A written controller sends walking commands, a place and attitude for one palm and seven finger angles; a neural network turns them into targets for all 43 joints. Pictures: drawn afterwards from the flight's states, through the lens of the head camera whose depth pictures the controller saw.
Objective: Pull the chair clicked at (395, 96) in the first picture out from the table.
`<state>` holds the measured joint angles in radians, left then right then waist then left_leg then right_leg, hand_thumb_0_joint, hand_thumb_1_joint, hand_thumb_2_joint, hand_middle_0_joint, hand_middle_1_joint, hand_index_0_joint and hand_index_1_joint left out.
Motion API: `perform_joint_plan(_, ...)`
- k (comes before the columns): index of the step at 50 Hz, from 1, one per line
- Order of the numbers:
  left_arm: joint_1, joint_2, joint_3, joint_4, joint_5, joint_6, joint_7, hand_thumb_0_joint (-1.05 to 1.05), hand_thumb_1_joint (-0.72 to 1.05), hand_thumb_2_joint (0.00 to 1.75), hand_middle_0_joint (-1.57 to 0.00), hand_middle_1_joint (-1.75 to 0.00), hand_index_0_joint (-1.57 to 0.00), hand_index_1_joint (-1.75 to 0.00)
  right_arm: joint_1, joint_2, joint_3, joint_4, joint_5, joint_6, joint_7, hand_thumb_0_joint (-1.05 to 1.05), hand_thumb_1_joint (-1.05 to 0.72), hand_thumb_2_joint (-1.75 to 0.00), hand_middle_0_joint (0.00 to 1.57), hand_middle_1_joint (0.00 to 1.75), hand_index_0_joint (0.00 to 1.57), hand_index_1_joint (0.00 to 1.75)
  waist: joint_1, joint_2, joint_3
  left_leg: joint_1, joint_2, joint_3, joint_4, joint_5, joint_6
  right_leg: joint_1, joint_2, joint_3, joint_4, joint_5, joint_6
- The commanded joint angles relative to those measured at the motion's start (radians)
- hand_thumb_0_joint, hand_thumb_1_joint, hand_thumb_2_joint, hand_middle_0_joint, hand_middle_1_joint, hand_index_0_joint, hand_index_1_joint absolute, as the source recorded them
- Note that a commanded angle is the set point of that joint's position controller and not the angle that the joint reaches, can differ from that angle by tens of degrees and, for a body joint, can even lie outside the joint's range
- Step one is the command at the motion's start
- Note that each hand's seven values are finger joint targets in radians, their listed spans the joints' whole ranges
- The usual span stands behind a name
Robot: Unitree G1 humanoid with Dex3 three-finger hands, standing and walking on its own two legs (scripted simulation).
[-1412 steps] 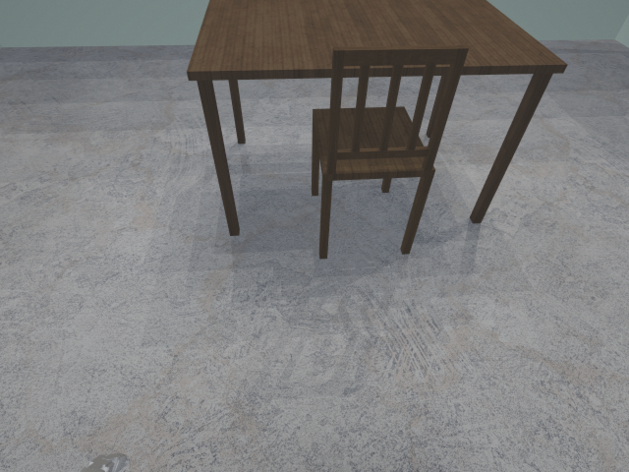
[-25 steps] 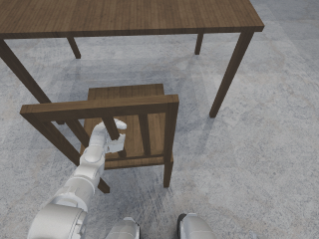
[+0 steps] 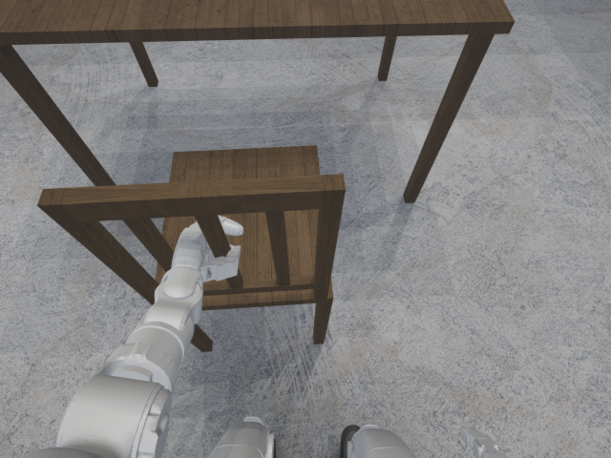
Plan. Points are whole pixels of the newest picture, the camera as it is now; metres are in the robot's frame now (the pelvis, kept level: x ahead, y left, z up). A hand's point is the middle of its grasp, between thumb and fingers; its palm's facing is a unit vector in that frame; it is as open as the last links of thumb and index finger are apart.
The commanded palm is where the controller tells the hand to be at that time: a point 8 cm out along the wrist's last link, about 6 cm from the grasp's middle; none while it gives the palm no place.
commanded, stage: step backward, pulling the chair out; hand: left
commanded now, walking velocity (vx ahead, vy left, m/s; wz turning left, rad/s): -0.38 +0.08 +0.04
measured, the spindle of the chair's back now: (223, 253) +0.41 +0.14 -0.09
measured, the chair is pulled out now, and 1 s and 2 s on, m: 0.37 0.58 0.65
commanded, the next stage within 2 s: stop walking, hand still on the chair in 0.74 s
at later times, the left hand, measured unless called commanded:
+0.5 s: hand (223, 323) +0.29 +0.12 -0.06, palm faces -0.07 -0.98 -0.18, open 5.6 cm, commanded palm +0.29 +0.18 -0.06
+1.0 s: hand (204, 418) +0.17 +0.13 -0.06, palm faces -0.06 -0.98 -0.18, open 5.6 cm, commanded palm +0.16 +0.18 -0.04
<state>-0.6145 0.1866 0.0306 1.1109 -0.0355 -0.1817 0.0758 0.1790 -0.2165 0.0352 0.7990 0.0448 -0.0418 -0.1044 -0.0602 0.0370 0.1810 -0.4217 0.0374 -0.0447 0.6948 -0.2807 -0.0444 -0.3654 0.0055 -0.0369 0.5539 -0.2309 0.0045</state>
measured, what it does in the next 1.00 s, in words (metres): walks backwards: left foot, then right foot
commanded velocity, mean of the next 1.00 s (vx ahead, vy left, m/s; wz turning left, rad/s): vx -0.23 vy -0.02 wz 0.03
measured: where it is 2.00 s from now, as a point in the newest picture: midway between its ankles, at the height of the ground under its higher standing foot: outside the picture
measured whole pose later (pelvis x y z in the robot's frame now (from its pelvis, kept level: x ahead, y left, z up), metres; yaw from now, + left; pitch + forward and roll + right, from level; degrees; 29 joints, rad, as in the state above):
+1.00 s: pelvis -0.18 +0.02 +0.00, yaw -1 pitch -1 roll +0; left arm -0.45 0.17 0.00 0.95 -0.05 -0.09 0.08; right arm 0.21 -0.27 0.02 0.72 0.05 0.01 -0.13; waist -0.07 0.01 0.16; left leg -0.33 0.02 0.00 0.57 -0.23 -0.01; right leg -0.36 -0.04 -0.01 0.59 -0.27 0.02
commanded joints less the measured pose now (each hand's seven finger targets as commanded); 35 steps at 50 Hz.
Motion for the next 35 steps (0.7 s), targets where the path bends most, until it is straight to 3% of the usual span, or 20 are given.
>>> perform_joint_plan(1,-0.354,0.219,0.015,-0.249,0.025,-0.057,0.011,0.00,0.90,0.90,-0.50,-1.45,-0.50,-1.45,0.054,-0.173,-0.061,-0.081,0.000,-0.028,-0.043,0.00,-0.90,-0.90,0.20,0.30,0.20,0.30,0.017,-0.075,-0.574,0.144,0.050,-0.030,-0.127,0.217,0.017,0.318,-0.268,0.133,-0.011,0.698,-0.057)
perform_joint_plan(3,-0.330,0.195,0.003,-0.235,0.021,-0.053,0.015,0.00,0.90,0.90,-0.50,-1.45,-0.50,-1.45,0.063,-0.193,-0.071,-0.088,-0.002,-0.020,-0.044,0.00,-0.90,-0.90,0.20,0.30,0.20,0.30,0.007,-0.034,-0.563,0.250,0.131,-0.090,-0.210,0.608,0.064,0.227,-0.140,0.058,0.038,0.511,0.005)
perform_joint_plan(5,-0.351,0.148,-0.007,-0.294,0.024,-0.061,0.008,0.00,0.90,0.90,-0.50,-1.45,-0.50,-1.45,0.047,-0.173,-0.071,-0.115,-0.014,-0.002,-0.026,0.00,-0.90,-0.90,0.20,0.30,0.20,0.30,0.012,0.127,-0.610,0.321,0.198,-0.158,-0.186,0.795,0.109,0.155,-0.086,0.055,0.132,0.268,0.008)
perform_joint_plan(7,-0.340,0.138,-0.004,-0.305,0.028,-0.068,0.004,0.00,0.90,0.90,-0.50,-1.45,-0.50,-1.45,0.043,-0.163,-0.078,-0.126,-0.021,0.003,-0.009,0.00,-0.90,-0.90,0.20,0.30,0.20,0.30,0.018,0.187,-0.605,0.352,0.230,-0.172,-0.206,0.757,0.135,0.095,-0.050,0.044,0.149,-0.052,0.000)
perform_joint_plan(9,-0.314,0.147,0.005,-0.289,0.028,-0.062,0.006,0.00,0.90,0.90,-0.50,-1.45,-0.50,-1.45,0.043,-0.167,-0.081,-0.133,-0.022,0.005,-0.002,0.00,-0.90,-0.90,0.20,0.30,0.20,0.30,0.029,0.199,-0.554,0.292,0.246,-0.180,-0.212,0.659,0.149,0.102,-0.046,0.051,0.120,-0.118,-0.011)
perform_joint_plan(12,-0.318,0.168,0.003,-0.306,0.032,-0.078,0.005,0.00,0.90,0.90,-0.50,-1.45,-0.50,-1.45,0.057,-0.160,-0.081,-0.135,-0.013,0.000,-0.002,0.00,-0.90,-0.90,0.20,0.30,0.20,0.30,0.016,0.078,-0.554,0.229,0.184,-0.103,-0.119,0.583,0.100,0.225,-0.107,0.099,-0.019,0.368,-0.018)
perform_joint_plan(15,-0.293,0.260,0.036,-0.283,0.018,-0.055,0.010,0.00,0.90,0.90,-0.50,-1.45,-0.50,-1.45,0.049,-0.165,-0.088,-0.147,0.014,0.003,-0.024,0.00,-0.90,-0.90,0.20,0.30,0.20,0.30,0.017,-0.179,-0.568,0.121,-0.009,0.020,0.088,-0.050,-0.001,0.248,-0.337,0.274,-0.164,0.535,-0.111)
perform_joint_plan(17,-0.284,0.257,0.037,-0.272,0.023,-0.034,0.007,0.00,0.90,0.90,-0.50,-1.45,-0.50,-1.45,-0.003,-0.160,-0.075,-0.150,0.008,0.000,-0.027,0.00,-0.90,-0.90,0.20,0.30,0.20,0.30,0.051,-0.151,-0.524,0.028,-0.045,-0.033,0.260,-0.241,0.002,0.224,-0.407,0.303,-0.215,0.456,-0.154)
perform_joint_plan(19,-0.271,0.242,0.039,-0.277,0.021,-0.011,0.009,0.00,0.90,0.90,-0.50,-1.45,-0.50,-1.45,0.015,-0.153,-0.056,-0.135,0.004,-0.002,-0.027,0.00,-0.90,-0.90,0.20,0.30,0.20,0.30,0.042,-0.129,-0.521,0.031,-0.026,-0.067,0.225,-0.249,0.004,0.254,-0.404,0.255,-0.179,0.511,-0.171)
perform_joint_plan(22,-0.261,0.206,0.023,-0.270,0.011,0.012,0.014,0.00,0.90,0.90,-0.50,-1.45,-0.50,-1.45,0.048,-0.156,-0.039,-0.117,0.008,-0.001,-0.039,0.00,-0.90,-0.90,0.20,0.30,0.20,0.30,0.018,-0.193,-0.554,0.126,-0.024,-0.024,-0.051,-0.143,0.004,0.303,-0.326,0.143,-0.114,0.572,-0.103)
perform_joint_plan(23,-0.257,0.207,0.014,-0.254,0.008,0.021,0.018,0.00,0.90,0.90,-0.50,-1.45,-0.50,-1.45,0.049,-0.166,-0.038,-0.106,0.010,0.001,-0.046,0.00,-0.90,-0.90,0.20,0.30,0.20,0.30,0.018,-0.157,-0.526,0.174,-0.018,-0.005,-0.177,-0.037,0.004,0.285,-0.298,0.121,-0.090,0.546,-0.082)
perform_joint_plan(24,-0.273,0.194,-0.001,-0.273,0.004,0.023,0.017,0.00,0.90,0.90,-0.50,-1.45,-0.50,-1.45,0.067,-0.180,-0.043,-0.103,0.009,0.005,-0.051,0.00,-0.90,-0.90,0.20,0.30,0.20,0.30,0.011,-0.113,-0.539,0.225,0.017,-0.002,-0.312,0.141,0.014,0.265,-0.256,0.093,-0.028,0.471,-0.044)
perform_joint_plan(26,-0.337,0.137,-0.030,-0.316,0.004,0.015,0.012,0.00,0.90,0.90,-0.50,-1.45,-0.50,-1.45,0.049,-0.207,-0.068,-0.136,-0.001,0.017,-0.047,0.00,-0.90,-0.90,0.20,0.30,0.20,0.30,0.031,0.100,-0.515,0.272,0.204,-0.148,-0.262,0.603,0.098,0.135,-0.103,0.028,0.118,0.277,0.014)
perform_joint_plan(27,-0.344,0.106,-0.034,-0.296,0.007,0.018,0.005,0.00,0.90,0.90,-0.50,-1.45,-0.50,-1.45,0.078,-0.193,-0.077,-0.119,-0.002,0.025,-0.031,0.00,-0.90,-0.90,0.20,0.30,0.20,0.30,0.032,0.096,-0.544,0.341,0.236,-0.118,-0.231,0.718,0.116,0.097,-0.077,0.032,0.150,0.139,0.010)
perform_joint_plan(28,-0.395,0.094,-0.048,-0.350,0.005,0.007,-0.003,0.00,0.90,0.90,-0.50,-1.45,-0.50,-1.45,0.058,-0.173,-0.074,-0.134,-0.016,0.023,-0.017,0.00,-0.90,-0.90,0.20,0.30,0.20,0.30,0.019,0.223,-0.541,0.369,0.266,-0.149,-0.269,0.729,0.148,0.024,-0.064,0.030,0.241,-0.058,0.012)
perform_joint_plan(29,-0.440,0.069,-0.065,-0.369,0.011,-0.001,-0.004,0.00,0.90,0.90,-0.50,-1.45,-0.50,-1.45,0.039,-0.152,-0.063,-0.149,-0.027,0.024,-0.013,0.00,-0.90,-0.90,0.20,0.30,0.20,0.30,0.016,0.280,-0.522,0.354,0.289,-0.196,-0.280,0.702,0.168,-0.025,-0.058,0.037,0.323,-0.244,0.004)
perform_joint_plan(30,-0.442,0.055,-0.068,-0.343,0.014,-0.008,0.001,0.00,0.90,0.90,-0.50,-1.45,-0.50,-1.45,0.036,-0.147,-0.061,-0.143,-0.030,0.021,-0.011,0.00,-0.90,-0.90,0.20,0.30,0.20,0.30,0.019,0.271,-0.475,0.348,0.301,-0.202,-0.264,0.749,0.183,-0.058,-0.056,0.049,0.347,-0.271,-0.006)
perform_joint_plan(32,-0.369,0.089,-0.026,-0.262,0.018,-0.027,0.009,0.00,0.90,0.90,-0.50,-1.45,-0.50,-1.45,0.092,-0.166,-0.077,-0.101,-0.026,0.012,0.001,0.00,-0.90,-0.90,0.20,0.30,0.20,0.30,0.025,0.184,-0.495,0.518,0.290,-0.168,-0.144,1.002,0.165,-0.059,-0.059,0.049,0.153,-0.157,-0.019)
perform_joint_plan(33,-0.362,0.115,-0.008,-0.237,0.013,-0.030,0.010,0.00,0.90,0.90,-0.50,-1.45,-0.50,-1.45,0.117,-0.173,-0.080,-0.090,-0.017,0.007,0.005,0.00,-0.90,-0.90,0.20,0.30,0.20,0.30,0.020,0.102,-0.529,0.557,0.277,-0.151,-0.090,1.028,0.142,-0.009,-0.047,0.034,0.042,-0.053,-0.017)
perform_joint_plan(35,-0.354,0.113,-0.016,-0.203,0.023,-0.049,0.000,0.00,0.90,0.90,-0.50,-1.45,-0.50,-1.45,0.121,-0.174,-0.080,-0.079,-0.008,-0.001,0.007,0.00,-0.90,-0.90,0.20,0.30,0.20,0.30,0.020,0.060,-0.555,0.477,0.222,-0.111,-0.026,0.889,0.093,0.160,-0.068,0.044,-0.139,0.269,-0.023)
